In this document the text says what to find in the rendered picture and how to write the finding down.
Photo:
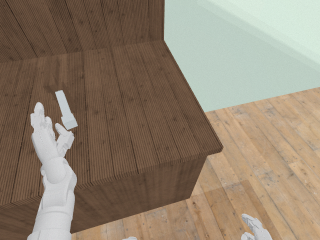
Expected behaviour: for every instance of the tap lever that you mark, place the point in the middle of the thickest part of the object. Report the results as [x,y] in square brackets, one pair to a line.
[67,118]

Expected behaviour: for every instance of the robot right hand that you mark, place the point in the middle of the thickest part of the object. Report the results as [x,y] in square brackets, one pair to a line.
[256,227]

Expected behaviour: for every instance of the counter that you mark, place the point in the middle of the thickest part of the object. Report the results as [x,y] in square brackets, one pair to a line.
[142,137]

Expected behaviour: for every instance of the robot left hand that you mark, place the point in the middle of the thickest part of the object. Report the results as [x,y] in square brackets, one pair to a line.
[43,136]

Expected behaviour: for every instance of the robot left forearm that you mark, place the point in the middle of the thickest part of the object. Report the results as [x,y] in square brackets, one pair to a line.
[55,212]

